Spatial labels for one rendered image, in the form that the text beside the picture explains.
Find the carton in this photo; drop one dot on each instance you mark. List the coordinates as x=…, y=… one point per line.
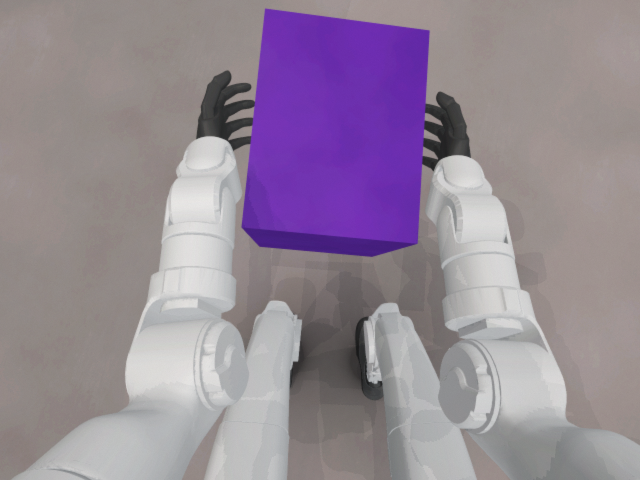
x=336, y=148

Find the right robot hand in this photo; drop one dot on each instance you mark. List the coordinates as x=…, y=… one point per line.
x=453, y=136

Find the right robot shin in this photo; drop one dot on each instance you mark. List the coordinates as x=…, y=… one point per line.
x=373, y=373

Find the left robot hand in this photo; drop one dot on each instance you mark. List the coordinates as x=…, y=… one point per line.
x=213, y=117

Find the robot left upper arm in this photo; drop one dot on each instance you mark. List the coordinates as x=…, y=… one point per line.
x=180, y=376

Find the robot right forearm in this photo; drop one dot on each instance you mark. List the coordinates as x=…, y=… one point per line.
x=483, y=296

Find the robot left forearm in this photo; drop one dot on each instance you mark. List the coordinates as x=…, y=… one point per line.
x=195, y=272

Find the robot right upper arm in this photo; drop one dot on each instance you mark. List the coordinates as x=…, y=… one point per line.
x=510, y=398

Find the robot right thigh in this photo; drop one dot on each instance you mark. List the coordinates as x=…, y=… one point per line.
x=422, y=443

